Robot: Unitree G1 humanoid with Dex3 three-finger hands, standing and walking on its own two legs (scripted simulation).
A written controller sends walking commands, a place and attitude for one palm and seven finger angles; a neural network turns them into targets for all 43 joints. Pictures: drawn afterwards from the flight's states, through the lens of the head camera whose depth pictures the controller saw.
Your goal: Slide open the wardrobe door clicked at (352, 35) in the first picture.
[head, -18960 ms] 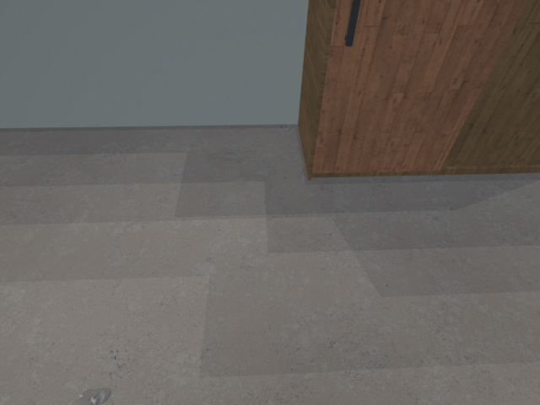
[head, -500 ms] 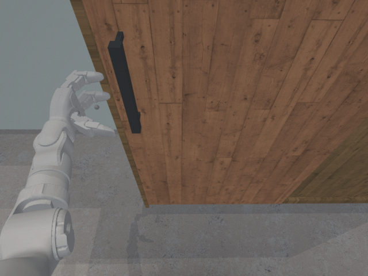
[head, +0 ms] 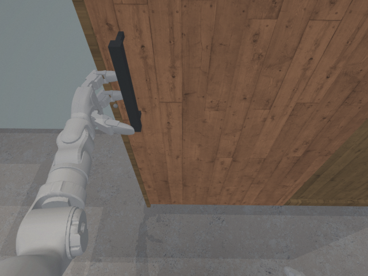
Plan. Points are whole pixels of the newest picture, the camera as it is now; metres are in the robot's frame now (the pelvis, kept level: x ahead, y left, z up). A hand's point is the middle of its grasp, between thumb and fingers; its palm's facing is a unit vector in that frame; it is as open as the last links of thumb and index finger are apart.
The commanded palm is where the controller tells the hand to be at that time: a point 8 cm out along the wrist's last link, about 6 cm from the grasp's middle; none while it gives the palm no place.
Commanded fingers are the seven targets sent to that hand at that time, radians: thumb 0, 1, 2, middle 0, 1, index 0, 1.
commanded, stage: feel for the door with the fingertips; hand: left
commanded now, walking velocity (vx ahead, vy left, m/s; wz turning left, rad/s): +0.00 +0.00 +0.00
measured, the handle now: (129, 88) +0.51 +0.13 +0.12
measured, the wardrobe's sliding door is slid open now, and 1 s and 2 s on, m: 0.00 0.00 0.00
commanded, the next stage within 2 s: slide the fingers in behind the handle in 0.62 s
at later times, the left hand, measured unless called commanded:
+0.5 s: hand (115, 100) +0.46 +0.15 +0.13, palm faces -0.03 -1.00 +0.00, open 14.0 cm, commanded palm +0.44 +0.21 +0.13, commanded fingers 0.00 -0.50 0.30 -0.30 -1.20 -0.30 -1.20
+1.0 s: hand (115, 98) +0.46 +0.16 +0.13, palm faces -0.02 -1.00 +0.01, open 13.7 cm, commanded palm +0.43 +0.21 +0.13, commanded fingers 0.00 -0.50 0.30 -0.30 -1.20 -0.30 -1.20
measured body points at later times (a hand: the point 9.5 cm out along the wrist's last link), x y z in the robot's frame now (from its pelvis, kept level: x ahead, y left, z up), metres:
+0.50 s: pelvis -0.01 +0.00 +0.00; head +0.05 -0.01 +0.45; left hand +0.45 +0.21 +0.13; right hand +0.04 -0.27 -0.12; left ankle -0.02 +0.12 -0.72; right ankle +0.03 -0.12 -0.72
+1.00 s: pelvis -0.01 +0.00 +0.00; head +0.04 +0.00 +0.44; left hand +0.46 +0.21 +0.13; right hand +0.03 -0.26 -0.12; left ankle -0.02 +0.12 -0.72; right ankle +0.03 -0.12 -0.72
